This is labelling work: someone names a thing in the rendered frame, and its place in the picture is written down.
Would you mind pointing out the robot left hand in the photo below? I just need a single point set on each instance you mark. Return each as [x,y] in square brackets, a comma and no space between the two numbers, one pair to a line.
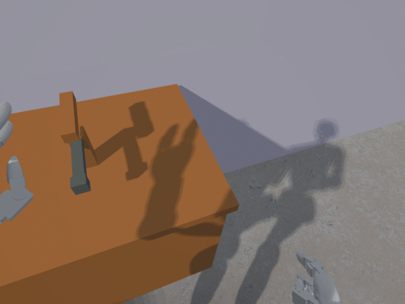
[14,201]

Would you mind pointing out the counter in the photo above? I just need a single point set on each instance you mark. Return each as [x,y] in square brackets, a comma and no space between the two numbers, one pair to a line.
[154,214]

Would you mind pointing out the robot right hand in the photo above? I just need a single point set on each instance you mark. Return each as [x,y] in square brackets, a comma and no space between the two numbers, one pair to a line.
[322,290]

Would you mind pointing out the tap lever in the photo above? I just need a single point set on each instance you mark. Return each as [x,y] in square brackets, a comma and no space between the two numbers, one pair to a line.
[79,183]

